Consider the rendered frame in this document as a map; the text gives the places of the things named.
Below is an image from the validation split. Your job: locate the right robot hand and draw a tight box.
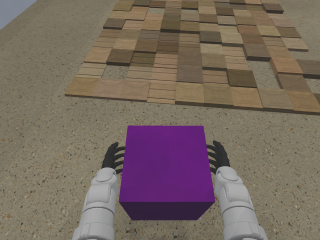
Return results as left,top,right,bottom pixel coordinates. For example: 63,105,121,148
206,140,231,175

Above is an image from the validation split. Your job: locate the robot left forearm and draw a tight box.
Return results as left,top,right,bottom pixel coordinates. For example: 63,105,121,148
72,167,119,240

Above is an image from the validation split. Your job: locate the left robot hand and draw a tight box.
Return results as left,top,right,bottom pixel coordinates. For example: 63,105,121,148
101,142,125,174

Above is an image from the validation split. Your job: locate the robot right forearm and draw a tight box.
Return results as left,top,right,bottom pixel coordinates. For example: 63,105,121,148
214,166,268,240

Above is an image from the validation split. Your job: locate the carton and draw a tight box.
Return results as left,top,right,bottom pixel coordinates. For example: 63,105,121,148
119,125,215,221

